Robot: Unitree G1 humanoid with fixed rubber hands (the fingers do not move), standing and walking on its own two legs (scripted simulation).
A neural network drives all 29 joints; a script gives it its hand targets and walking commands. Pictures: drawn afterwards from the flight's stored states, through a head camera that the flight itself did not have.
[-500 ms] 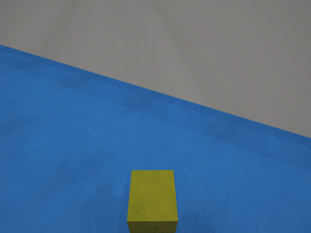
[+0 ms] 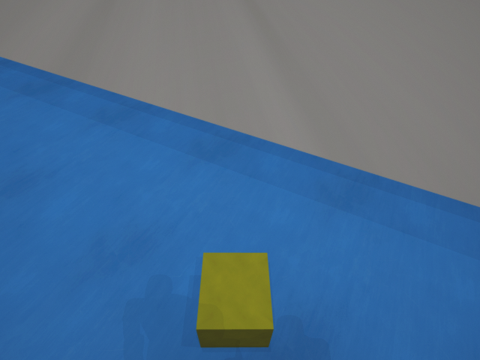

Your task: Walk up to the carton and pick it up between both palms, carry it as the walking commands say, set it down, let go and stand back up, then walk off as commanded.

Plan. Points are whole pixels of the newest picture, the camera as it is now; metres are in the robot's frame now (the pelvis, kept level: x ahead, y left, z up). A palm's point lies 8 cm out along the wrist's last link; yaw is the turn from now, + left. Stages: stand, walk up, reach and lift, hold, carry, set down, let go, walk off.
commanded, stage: walk off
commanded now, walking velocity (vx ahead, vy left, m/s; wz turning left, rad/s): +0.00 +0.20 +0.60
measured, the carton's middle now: (235, 298) +0.50 +0.02 -0.67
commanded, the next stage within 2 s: stand in 1.92 s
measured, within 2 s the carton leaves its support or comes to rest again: neither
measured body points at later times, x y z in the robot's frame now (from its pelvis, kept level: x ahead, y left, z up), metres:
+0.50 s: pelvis -0.04 +0.13 -0.03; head -0.05 +0.15 +0.42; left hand -0.10 +0.39 -0.19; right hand +0.09 -0.12 -0.15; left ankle -0.04 +0.25 -0.74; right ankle +0.02 -0.09 -0.73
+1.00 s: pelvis -0.08 +0.25 -0.01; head -0.05 +0.24 +0.44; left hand -0.13 +0.51 -0.14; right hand +0.05 +0.04 -0.17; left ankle -0.09 +0.28 -0.68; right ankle -0.05 +0.11 -0.74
